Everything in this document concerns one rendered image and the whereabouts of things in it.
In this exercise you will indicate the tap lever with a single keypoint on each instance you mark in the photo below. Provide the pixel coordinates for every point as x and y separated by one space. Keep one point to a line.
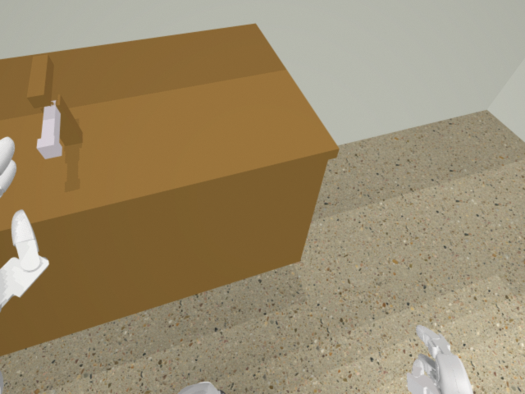
49 145

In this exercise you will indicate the right robot hand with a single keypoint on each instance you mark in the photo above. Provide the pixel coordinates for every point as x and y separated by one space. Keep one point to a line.
445 375

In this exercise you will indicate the counter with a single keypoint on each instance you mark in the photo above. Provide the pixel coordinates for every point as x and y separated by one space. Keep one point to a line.
189 161

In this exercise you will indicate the left robot hand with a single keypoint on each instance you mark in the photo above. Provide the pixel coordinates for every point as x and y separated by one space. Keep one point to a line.
18 274

